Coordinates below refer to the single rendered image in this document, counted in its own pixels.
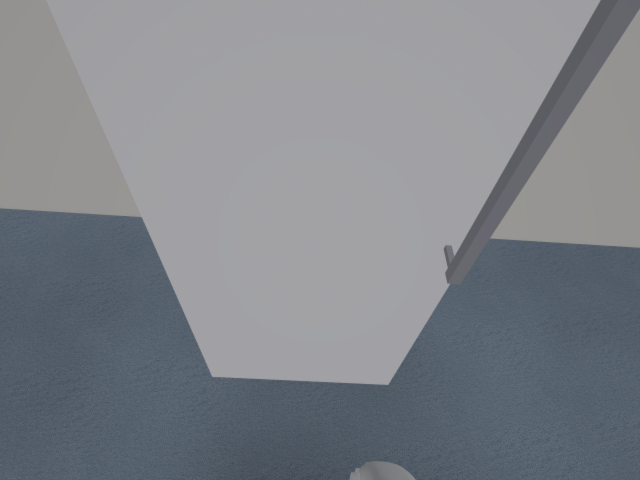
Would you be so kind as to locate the fridge door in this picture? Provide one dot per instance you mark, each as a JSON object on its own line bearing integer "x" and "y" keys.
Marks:
{"x": 300, "y": 165}

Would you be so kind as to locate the handle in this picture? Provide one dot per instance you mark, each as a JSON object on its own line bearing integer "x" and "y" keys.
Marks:
{"x": 601, "y": 34}

